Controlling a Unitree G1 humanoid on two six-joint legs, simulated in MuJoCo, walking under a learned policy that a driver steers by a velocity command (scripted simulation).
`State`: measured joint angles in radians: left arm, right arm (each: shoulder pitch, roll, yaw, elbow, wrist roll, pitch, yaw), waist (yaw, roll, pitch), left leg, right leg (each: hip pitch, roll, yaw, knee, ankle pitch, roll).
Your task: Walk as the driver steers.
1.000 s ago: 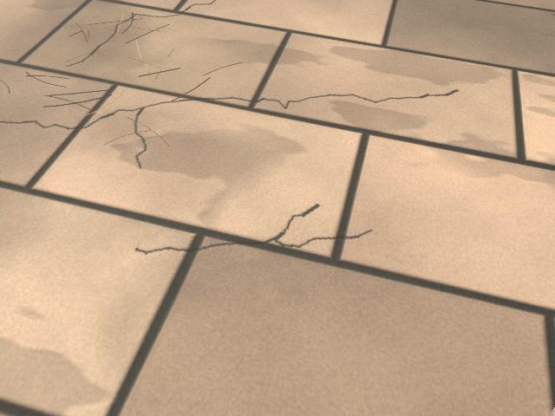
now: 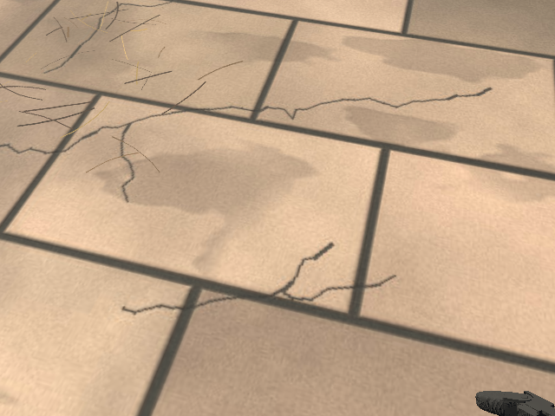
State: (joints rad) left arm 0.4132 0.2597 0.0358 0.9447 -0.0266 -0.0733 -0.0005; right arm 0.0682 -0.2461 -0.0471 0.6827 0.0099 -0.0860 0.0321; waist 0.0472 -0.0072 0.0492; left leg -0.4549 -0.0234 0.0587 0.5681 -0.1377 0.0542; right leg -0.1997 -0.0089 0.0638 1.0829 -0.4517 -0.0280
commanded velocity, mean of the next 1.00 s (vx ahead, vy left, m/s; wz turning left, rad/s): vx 0.50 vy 0.00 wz -0.05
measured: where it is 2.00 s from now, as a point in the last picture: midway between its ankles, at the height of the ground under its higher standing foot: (365, 199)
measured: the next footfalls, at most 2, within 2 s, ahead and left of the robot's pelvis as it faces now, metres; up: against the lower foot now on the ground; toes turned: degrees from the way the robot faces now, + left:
right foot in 0.46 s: +0.44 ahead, -0.15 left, +0.00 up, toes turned -2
left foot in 0.98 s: +0.73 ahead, +0.09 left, +0.00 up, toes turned -3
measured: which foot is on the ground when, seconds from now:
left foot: down 0.00-0.46, up 0.48-0.96, down 0.98-1.00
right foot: up 0.00-0.44, down 0.46-1.00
